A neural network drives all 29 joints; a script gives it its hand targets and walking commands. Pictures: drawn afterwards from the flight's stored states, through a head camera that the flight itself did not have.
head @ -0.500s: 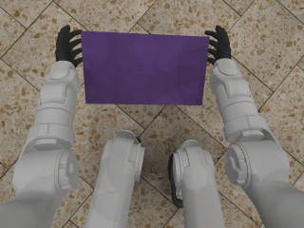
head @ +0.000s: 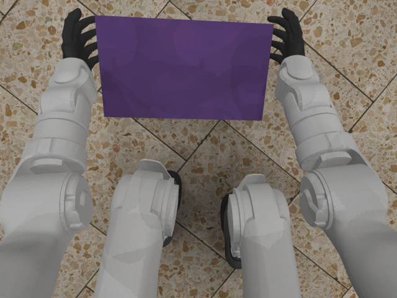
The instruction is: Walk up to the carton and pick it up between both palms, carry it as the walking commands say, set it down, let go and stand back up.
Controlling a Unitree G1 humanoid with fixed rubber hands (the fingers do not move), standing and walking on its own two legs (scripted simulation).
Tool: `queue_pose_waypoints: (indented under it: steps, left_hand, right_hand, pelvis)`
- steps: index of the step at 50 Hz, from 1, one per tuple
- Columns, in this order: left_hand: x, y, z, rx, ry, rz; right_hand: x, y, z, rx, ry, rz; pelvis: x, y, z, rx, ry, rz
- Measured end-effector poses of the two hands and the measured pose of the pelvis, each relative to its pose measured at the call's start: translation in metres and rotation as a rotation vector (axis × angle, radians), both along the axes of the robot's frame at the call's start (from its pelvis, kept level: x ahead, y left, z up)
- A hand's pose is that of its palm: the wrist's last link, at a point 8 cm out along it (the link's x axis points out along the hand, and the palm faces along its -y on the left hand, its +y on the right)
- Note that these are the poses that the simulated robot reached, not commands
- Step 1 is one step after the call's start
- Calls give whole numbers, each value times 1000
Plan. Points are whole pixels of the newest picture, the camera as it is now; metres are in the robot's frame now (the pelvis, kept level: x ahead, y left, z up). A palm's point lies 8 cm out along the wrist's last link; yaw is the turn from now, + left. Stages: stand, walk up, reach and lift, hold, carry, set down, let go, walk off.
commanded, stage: set down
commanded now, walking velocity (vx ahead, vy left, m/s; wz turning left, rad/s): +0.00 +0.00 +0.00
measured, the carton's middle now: (185, 70) +0.50 +0.09 -0.24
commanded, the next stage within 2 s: none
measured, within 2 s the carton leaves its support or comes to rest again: rests again in 1.52 s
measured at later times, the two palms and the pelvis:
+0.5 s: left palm (77, 65) +0.47 +0.28 -0.15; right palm (286, 58) +0.53 -0.09 -0.15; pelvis -0.01 +0.00 -0.01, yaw +1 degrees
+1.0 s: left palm (79, 63) +0.47 +0.28 -0.16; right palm (285, 57) +0.53 -0.09 -0.16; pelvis -0.01 +0.00 -0.01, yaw +1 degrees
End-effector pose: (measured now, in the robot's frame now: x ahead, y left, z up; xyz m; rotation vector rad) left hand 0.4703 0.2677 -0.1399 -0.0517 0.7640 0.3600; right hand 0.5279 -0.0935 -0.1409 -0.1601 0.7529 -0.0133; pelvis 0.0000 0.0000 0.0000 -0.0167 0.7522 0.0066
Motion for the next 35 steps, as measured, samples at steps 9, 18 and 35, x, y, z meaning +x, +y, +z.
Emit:
queue_pose_waypoints:
  steps: [9, 18, 35]
  left_hand:
    - [-25, 7, -6, -24, 2, -24]
    - [-12, 8, -10, -22, 13, -51]
    - [-3, 8, -17, -37, 0, -48]
  right_hand:
    - [-4, 8, -2, 33, -12, -3]
    - [-4, 4, -3, 22, -9, -4]
    - [3, 5, -11, 38, -20, 5]
  pelvis:
    - [-6, -3, -5, 8, -28, 5]
    - [-15, -4, -9, 14, -90, 0]
    - [-8, -1, -10, 5, -62, 2]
